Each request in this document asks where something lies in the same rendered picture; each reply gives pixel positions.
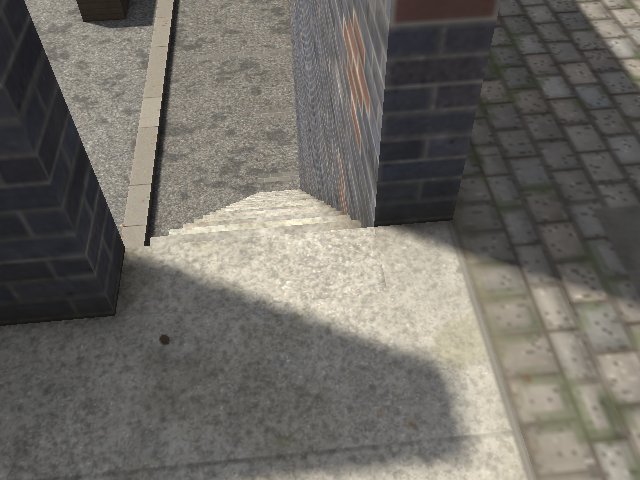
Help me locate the stairs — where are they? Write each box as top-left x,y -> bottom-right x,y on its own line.
150,189 -> 362,246

